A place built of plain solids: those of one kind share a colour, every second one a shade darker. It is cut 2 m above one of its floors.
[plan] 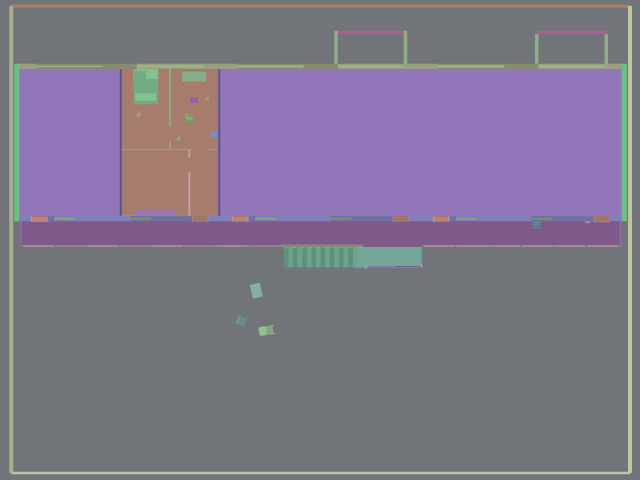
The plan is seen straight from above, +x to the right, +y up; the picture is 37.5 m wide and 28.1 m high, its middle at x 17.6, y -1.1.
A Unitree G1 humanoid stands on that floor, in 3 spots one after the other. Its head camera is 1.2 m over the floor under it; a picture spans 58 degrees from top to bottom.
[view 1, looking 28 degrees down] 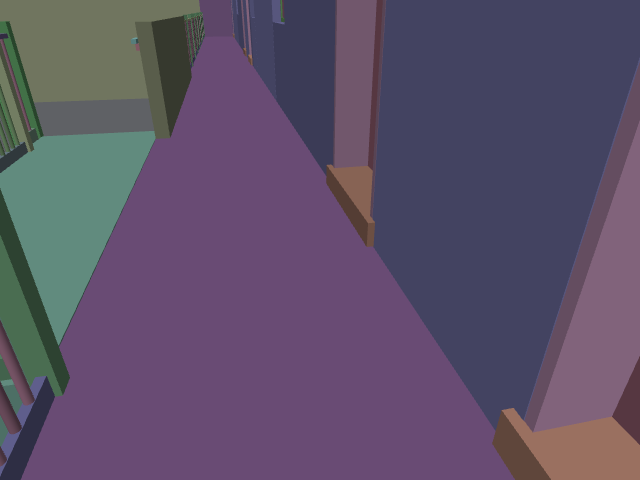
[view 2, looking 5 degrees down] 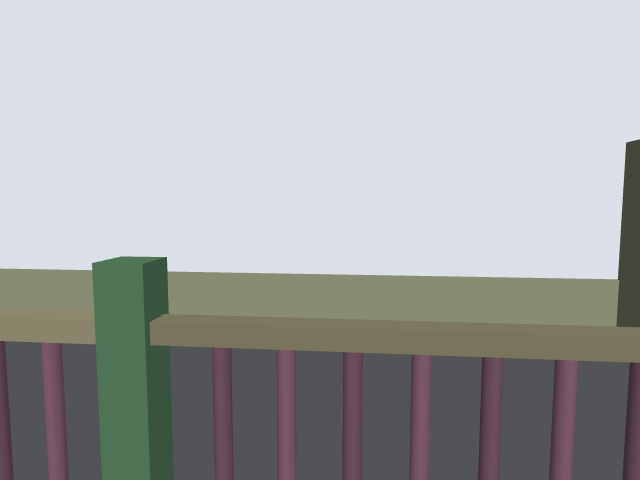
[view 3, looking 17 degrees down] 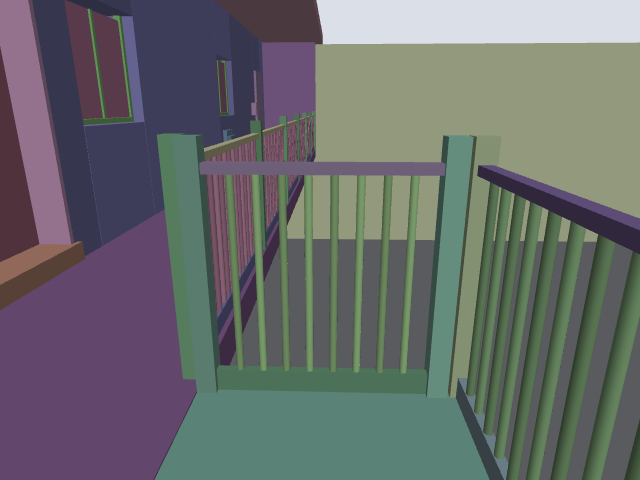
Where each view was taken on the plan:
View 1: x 24.93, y -0.75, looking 168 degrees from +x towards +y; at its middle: deck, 2.56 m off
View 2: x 7.34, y -0.75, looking -84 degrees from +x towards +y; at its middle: nothing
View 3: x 21.89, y -2.11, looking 2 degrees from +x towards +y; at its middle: ground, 14.26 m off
